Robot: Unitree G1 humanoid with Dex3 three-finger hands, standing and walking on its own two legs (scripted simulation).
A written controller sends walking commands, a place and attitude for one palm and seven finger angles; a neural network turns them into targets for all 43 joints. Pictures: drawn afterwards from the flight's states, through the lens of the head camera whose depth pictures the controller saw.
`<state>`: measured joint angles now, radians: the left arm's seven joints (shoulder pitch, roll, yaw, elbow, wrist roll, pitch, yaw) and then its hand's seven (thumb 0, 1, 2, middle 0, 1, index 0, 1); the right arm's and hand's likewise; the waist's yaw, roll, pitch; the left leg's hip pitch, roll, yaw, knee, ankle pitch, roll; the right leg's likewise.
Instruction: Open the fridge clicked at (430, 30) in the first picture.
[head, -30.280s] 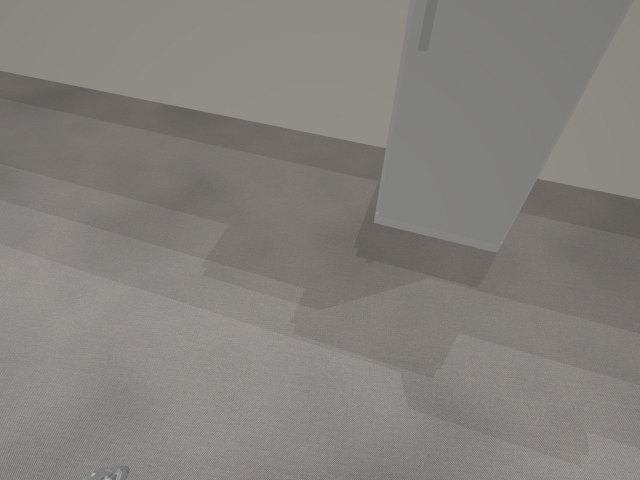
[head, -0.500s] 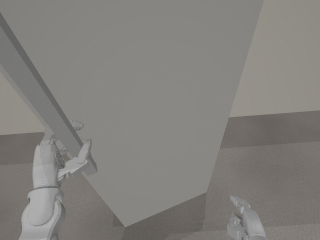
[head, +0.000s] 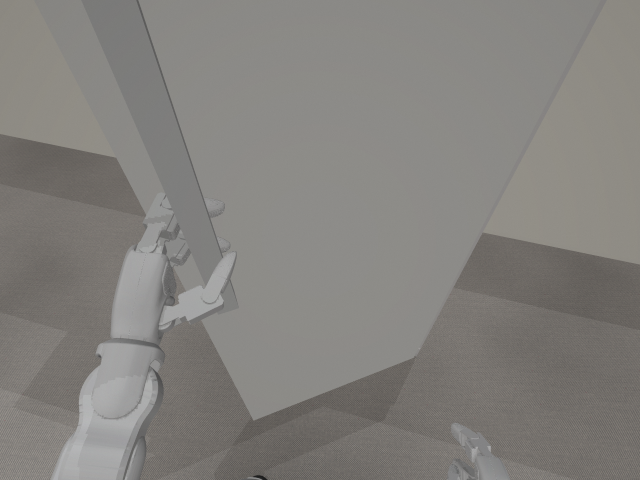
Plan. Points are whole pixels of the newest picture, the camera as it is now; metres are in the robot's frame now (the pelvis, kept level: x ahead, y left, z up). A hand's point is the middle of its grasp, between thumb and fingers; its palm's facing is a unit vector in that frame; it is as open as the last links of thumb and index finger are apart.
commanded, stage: walk backward, drawing the door open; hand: left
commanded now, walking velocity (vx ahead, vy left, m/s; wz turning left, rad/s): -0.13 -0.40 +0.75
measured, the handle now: (179, 171) +0.34 +0.13 +0.24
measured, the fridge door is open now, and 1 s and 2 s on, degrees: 36 75 75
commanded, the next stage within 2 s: stop walking and hold the door back in 0.96 s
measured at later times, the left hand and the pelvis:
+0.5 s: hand (325, 418) +0.16 +0.01 +0.14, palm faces +0.42 -0.87 -0.24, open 7.8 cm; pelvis -0.03 -0.23 -0.01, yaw +26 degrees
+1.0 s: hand out of the picture +0.09 -0.13 +0.14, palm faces +0.77 -0.59 -0.24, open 7.6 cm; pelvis +0.03 -0.43 +0.00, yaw +49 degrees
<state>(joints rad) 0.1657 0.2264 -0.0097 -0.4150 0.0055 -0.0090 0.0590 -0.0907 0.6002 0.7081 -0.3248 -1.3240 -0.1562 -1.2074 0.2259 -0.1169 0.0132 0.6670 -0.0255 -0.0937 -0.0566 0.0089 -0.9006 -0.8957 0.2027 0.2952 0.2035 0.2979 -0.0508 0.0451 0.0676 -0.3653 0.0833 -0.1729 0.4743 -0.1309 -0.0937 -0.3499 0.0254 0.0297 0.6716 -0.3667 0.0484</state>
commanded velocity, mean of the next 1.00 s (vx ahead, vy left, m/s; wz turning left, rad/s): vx -0.14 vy -0.39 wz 0.75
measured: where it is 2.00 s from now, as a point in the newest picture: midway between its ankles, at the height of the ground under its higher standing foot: outside the picture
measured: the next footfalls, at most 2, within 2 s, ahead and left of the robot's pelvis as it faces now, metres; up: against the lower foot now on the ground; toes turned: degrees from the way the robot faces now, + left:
right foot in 0.04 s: +0.05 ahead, -0.15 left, +0.00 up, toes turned +3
left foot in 0.24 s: +0.00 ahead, +0.04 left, +0.00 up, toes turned +21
